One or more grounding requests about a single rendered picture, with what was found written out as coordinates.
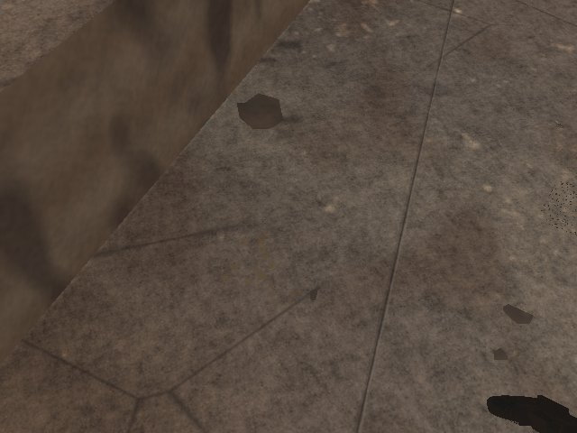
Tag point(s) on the robot right hand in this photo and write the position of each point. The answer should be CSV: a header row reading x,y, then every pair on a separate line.
x,y
541,413

